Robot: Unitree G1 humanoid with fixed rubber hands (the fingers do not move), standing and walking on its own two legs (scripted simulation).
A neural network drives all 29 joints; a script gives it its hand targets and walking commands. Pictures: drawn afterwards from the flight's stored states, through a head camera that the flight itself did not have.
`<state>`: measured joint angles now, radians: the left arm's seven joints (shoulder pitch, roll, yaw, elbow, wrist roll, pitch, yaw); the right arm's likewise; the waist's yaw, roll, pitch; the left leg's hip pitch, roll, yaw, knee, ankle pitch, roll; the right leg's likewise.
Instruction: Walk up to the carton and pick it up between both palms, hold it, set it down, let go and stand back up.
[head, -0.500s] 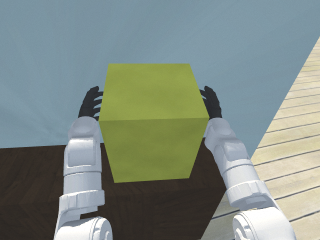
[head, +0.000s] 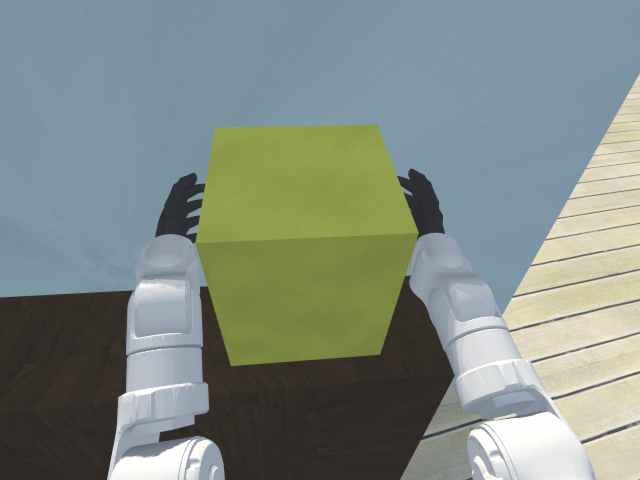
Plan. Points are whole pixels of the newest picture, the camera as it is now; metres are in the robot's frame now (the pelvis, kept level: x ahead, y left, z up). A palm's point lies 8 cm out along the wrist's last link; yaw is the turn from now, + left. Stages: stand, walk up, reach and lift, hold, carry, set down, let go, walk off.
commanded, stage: hold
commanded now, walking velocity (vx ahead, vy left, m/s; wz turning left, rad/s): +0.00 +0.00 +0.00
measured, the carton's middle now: (302, 247) +0.39 +0.00 +0.12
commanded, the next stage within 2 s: none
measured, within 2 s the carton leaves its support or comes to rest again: neither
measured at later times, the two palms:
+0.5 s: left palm (173, 234) +0.36 +0.15 +0.18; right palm (426, 231) +0.36 -0.15 +0.18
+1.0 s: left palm (176, 235) +0.36 +0.15 +0.18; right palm (428, 234) +0.35 -0.15 +0.17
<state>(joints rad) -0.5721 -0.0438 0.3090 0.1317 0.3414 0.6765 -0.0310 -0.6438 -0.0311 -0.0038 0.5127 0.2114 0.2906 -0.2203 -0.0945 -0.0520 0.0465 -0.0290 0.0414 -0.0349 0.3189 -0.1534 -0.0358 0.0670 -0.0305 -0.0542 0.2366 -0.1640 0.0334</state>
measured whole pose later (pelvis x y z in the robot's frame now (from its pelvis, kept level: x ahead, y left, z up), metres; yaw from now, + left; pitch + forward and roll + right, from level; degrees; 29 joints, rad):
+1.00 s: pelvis +0.00 +0.00 +0.00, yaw +0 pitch -8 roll -1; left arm -0.57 -0.05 0.29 0.10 0.34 0.68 -0.02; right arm -0.63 -0.04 0.00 0.48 0.22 0.28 -0.22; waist -0.09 -0.04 0.04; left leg -0.04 0.04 -0.03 0.34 -0.16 -0.03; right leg 0.05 -0.03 -0.05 0.25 -0.17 0.04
